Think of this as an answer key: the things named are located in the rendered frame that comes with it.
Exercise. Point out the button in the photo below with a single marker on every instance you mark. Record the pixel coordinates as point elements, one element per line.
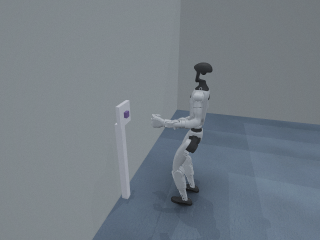
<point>126,114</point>

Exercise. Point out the robot right hand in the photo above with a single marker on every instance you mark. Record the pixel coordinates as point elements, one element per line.
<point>182,118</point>

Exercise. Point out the robot left upper arm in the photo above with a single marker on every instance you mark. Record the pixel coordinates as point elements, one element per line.
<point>198,100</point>

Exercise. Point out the robot left forearm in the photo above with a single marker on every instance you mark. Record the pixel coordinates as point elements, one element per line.
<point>187,124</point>

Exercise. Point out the robot torso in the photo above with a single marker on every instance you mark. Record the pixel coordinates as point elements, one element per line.
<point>198,131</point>

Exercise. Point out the left robot thigh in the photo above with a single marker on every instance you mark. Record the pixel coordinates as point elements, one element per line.
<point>189,145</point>

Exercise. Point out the panel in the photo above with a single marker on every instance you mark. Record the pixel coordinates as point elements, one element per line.
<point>122,146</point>

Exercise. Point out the robot left hand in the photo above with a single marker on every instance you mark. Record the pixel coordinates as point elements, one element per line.
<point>157,121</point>

